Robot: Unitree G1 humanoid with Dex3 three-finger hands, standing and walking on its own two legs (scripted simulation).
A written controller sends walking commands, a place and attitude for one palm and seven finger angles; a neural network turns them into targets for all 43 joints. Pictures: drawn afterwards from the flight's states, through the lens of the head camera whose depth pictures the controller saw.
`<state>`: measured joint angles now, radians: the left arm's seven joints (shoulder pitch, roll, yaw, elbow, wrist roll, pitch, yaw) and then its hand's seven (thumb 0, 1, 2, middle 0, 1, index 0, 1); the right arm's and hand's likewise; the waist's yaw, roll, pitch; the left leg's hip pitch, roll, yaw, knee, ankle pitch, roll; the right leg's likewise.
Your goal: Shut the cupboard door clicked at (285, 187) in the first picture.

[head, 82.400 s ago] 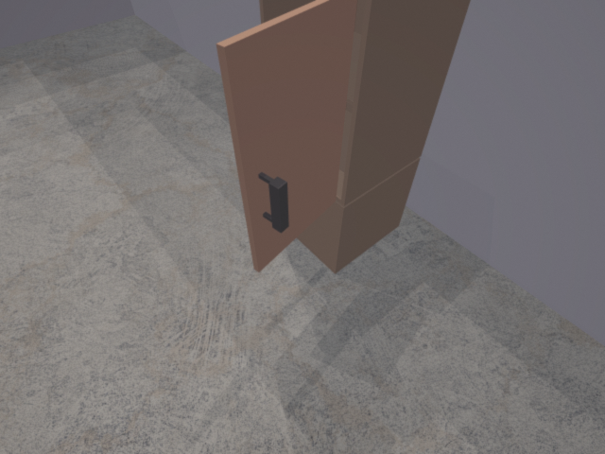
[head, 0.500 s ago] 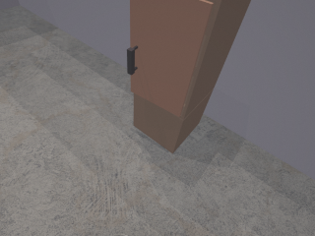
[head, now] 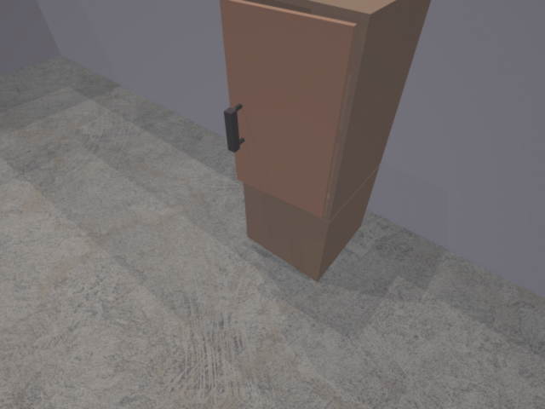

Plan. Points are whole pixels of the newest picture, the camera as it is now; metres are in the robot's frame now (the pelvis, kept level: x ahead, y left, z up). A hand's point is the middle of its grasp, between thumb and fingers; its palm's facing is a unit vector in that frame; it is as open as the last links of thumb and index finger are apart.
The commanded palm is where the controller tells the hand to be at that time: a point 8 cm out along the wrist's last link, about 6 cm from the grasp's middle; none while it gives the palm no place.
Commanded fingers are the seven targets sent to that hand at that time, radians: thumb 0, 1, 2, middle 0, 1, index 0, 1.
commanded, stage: let the arm hang, fingers relaxed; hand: left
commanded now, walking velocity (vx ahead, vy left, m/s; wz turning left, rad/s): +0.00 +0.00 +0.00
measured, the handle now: (236, 127) +0.90 +0.17 -0.09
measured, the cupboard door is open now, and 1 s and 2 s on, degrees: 6 6 6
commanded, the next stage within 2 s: look to check the result in 0.22 s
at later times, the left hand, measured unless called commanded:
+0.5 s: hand out of the picture +0.00 +0.17 -0.18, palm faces +0.02 -0.98 -0.19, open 7.3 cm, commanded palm none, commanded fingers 0.00 0.90 0.90 -0.20 -0.30 -0.20 -0.30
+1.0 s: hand out of the picture +0.01 +0.15 -0.18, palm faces +0.04 -0.98 -0.18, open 7.3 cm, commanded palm none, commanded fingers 0.00 0.90 0.90 -0.20 -0.30 -0.20 -0.30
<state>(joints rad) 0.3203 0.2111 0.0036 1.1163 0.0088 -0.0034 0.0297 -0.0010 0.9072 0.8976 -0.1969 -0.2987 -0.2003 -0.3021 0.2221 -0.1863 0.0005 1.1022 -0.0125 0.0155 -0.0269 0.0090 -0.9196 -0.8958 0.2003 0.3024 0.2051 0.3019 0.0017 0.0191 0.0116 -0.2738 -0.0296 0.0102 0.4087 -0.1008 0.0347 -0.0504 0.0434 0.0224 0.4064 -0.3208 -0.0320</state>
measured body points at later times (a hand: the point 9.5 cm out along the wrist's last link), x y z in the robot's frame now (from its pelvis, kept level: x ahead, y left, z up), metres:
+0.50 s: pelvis +0.02 -0.01 +0.00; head +0.04 +0.00 +0.45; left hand +0.00 +0.22 -0.16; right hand +0.02 -0.24 -0.16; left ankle +0.08 +0.10 -0.74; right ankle -0.06 -0.10 -0.74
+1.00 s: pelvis +0.04 -0.01 +0.00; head +0.04 -0.01 +0.45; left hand +0.01 +0.20 -0.16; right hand +0.05 -0.24 -0.16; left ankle +0.08 +0.10 -0.74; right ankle -0.06 -0.10 -0.74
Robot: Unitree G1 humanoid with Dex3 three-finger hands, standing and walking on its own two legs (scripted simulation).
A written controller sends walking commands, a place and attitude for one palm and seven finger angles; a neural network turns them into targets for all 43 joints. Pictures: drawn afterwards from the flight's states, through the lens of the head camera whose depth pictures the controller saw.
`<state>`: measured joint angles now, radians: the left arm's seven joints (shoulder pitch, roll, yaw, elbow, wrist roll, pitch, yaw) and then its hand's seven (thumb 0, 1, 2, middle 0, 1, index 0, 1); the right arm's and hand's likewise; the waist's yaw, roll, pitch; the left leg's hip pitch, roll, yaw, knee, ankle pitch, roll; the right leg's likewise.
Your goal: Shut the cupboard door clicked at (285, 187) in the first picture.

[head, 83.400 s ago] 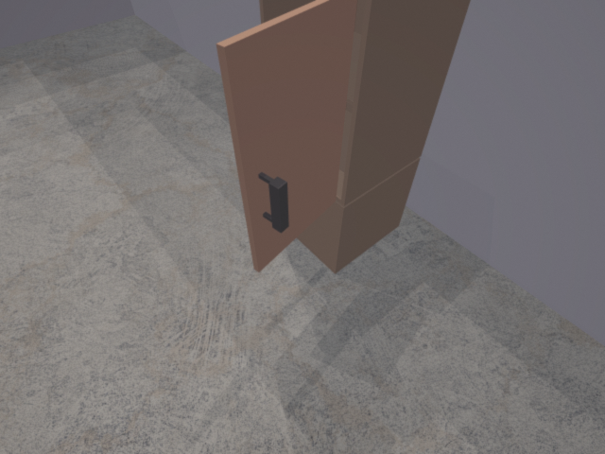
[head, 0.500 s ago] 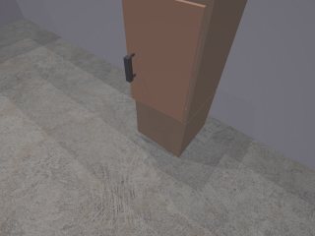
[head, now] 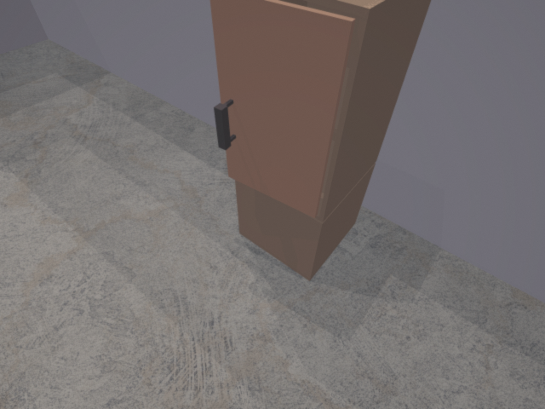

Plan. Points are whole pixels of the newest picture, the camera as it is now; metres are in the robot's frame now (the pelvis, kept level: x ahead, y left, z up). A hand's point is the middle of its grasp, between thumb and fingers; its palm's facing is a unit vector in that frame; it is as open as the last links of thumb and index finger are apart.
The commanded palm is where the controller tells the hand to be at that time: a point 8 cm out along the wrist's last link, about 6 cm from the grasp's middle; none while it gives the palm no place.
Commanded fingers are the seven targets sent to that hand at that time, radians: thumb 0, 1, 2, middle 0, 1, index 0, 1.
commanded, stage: walk to a spot facing it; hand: left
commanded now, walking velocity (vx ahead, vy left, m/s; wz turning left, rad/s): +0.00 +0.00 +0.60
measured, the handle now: (227, 124) +0.86 +0.19 -0.09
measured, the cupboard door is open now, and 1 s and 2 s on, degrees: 6 6 6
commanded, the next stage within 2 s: none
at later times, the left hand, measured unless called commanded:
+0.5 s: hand out of the picture +0.02 +0.24 -0.17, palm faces +0.27 -0.93 -0.26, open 7.4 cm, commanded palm none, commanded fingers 0.00 0.90 0.90 -0.20 -0.30 -0.20 -0.30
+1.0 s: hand out of the picture -0.07 +0.15 -0.17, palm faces +0.59 -0.77 -0.27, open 7.4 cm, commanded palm none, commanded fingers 0.00 0.90 0.90 -0.20 -0.30 -0.20 -0.30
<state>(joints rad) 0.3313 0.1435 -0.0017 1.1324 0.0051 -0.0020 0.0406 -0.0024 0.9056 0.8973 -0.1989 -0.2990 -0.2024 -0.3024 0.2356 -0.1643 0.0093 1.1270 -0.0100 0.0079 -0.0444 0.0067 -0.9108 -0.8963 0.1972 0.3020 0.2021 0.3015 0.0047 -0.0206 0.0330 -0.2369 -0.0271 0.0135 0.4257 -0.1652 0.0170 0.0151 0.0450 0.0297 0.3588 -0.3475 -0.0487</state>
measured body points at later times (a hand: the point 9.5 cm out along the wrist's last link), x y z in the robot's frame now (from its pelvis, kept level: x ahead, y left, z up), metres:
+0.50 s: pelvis -0.02 +0.02 -0.01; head +0.03 +0.03 +0.44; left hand +0.00 +0.29 -0.15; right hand +0.07 -0.22 -0.16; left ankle +0.02 +0.11 -0.74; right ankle -0.01 -0.13 -0.67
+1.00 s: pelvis +0.01 -0.04 -0.01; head +0.06 +0.00 +0.44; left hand -0.10 +0.19 -0.15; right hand +0.24 -0.20 -0.15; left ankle -0.06 +0.07 -0.71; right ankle +0.03 -0.16 -0.74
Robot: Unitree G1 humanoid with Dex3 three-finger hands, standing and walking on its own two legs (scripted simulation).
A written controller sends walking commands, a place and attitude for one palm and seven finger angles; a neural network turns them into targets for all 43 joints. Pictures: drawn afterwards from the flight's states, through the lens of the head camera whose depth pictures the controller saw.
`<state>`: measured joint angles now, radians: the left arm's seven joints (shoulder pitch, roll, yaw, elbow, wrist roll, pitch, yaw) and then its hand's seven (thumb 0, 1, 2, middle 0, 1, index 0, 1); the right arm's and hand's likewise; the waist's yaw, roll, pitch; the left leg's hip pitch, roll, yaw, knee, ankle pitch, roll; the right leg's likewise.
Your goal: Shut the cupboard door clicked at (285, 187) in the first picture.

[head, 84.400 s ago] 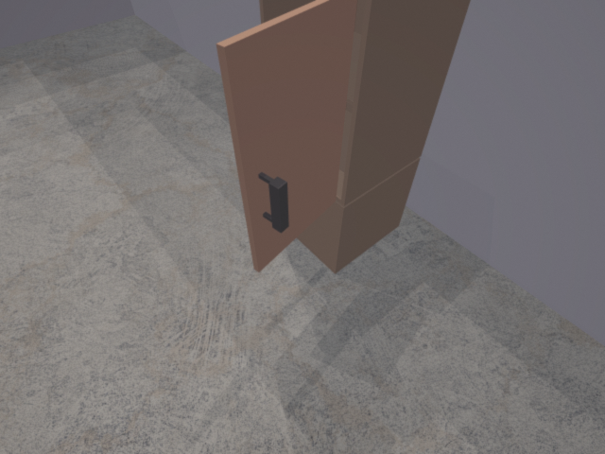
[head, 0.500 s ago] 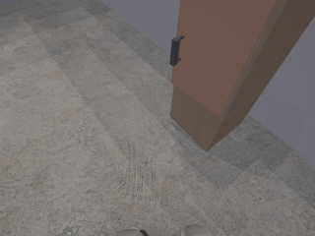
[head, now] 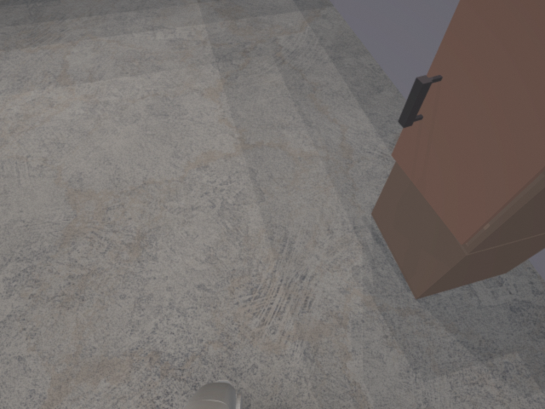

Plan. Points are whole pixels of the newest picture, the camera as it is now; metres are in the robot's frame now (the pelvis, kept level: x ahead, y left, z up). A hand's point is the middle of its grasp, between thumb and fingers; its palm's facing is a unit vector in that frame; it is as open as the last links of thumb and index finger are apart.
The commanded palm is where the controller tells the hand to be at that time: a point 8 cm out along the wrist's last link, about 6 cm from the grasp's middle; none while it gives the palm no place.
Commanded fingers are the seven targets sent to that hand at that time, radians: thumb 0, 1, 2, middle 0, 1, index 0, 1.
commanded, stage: walk to a spot facing it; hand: left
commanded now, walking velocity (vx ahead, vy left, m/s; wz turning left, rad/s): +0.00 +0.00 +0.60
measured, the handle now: (421, 101) +0.82 -0.33 -0.08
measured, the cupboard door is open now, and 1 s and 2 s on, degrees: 6 6 6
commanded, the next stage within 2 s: turn to face it in 1.80 s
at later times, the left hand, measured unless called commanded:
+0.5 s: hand out of the picture +0.07 +0.20 -0.14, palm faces +0.28 -0.91 -0.31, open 7.4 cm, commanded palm none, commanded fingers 0.00 0.90 0.90 -0.20 -0.30 -0.20 -0.30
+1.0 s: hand out of the picture -0.06 +0.22 -0.17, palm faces +0.59 -0.77 -0.23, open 7.4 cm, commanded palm none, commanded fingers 0.00 0.90 0.90 -0.20 -0.30 -0.20 -0.30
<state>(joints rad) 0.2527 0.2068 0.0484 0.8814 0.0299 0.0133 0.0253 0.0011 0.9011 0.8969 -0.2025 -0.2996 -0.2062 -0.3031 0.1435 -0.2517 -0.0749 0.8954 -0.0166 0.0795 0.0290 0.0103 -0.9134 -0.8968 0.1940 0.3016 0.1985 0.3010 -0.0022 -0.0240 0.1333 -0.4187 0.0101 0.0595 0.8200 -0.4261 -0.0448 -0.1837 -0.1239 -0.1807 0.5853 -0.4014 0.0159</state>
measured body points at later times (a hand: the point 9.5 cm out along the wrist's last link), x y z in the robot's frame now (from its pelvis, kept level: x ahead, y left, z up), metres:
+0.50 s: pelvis +0.01 -0.04 -0.01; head +0.06 -0.05 +0.44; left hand +0.05 +0.25 -0.12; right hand +0.15 -0.27 -0.16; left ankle -0.01 +0.10 -0.70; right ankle +0.06 -0.15 -0.73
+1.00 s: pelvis +0.06 +0.04 +0.00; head +0.07 +0.08 +0.45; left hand -0.10 +0.26 -0.16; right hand +0.27 -0.12 -0.12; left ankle -0.02 +0.09 -0.73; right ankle +0.11 -0.10 -0.66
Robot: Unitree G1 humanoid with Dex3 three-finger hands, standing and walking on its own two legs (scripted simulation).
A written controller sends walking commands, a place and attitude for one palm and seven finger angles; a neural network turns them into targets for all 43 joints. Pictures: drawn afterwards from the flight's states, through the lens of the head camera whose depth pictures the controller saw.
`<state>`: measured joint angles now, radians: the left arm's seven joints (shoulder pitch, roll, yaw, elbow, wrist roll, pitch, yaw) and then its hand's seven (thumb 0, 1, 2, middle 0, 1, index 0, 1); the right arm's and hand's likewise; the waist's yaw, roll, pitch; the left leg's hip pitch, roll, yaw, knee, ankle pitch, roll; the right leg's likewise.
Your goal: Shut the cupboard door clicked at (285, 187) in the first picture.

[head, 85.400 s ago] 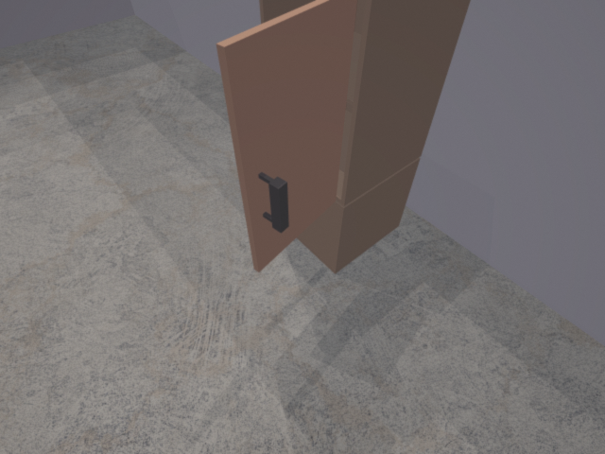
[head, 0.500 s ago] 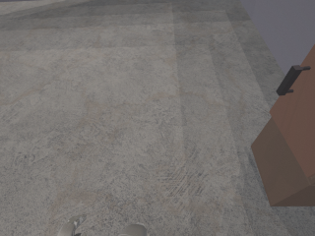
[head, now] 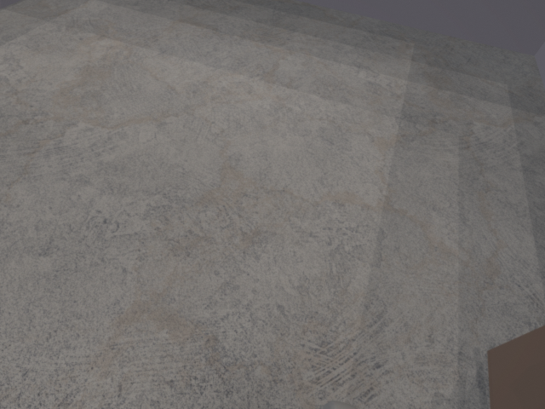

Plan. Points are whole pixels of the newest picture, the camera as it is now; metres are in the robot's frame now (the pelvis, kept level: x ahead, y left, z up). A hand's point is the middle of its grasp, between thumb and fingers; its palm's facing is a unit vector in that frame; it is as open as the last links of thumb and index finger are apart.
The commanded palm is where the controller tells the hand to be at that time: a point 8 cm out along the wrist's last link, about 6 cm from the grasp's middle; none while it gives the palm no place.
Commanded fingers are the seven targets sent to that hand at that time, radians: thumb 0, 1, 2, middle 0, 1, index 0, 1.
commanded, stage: walk to a spot facing it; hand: left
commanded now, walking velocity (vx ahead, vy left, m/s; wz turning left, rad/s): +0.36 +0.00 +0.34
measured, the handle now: out of the picture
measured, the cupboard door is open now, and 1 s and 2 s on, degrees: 6 6 6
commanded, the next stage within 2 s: turn to face it in 0.80 s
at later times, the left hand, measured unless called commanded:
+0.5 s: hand (204, 326) +0.27 +0.14 -0.15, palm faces +0.22 -0.95 -0.21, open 7.3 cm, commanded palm none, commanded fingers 0.00 0.90 0.90 -0.20 -0.30 -0.20 -0.30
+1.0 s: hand (166, 317) +0.29 +0.22 -0.19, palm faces +0.52 -0.83 -0.21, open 7.4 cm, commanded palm none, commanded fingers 0.00 0.90 0.90 -0.20 -0.30 -0.20 -0.30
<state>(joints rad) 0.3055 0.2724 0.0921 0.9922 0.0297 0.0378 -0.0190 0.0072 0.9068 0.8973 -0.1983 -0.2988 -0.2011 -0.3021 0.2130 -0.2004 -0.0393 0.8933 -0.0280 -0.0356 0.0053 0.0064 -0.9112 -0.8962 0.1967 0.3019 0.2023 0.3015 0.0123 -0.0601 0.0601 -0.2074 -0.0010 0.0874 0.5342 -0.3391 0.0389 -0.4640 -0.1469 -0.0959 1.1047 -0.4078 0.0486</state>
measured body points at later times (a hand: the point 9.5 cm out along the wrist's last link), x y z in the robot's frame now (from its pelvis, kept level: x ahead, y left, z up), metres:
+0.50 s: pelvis +0.22 -0.06 +0.00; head +0.26 -0.07 +0.45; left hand +0.26 +0.19 -0.13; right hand +0.24 -0.30 -0.16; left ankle +0.11 +0.07 -0.62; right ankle +0.27 -0.13 -0.73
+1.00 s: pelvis +0.37 +0.04 -0.01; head +0.41 +0.09 +0.43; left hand +0.27 +0.26 -0.17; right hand +0.62 -0.11 -0.13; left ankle +0.40 +0.11 -0.73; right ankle +0.36 -0.13 -0.64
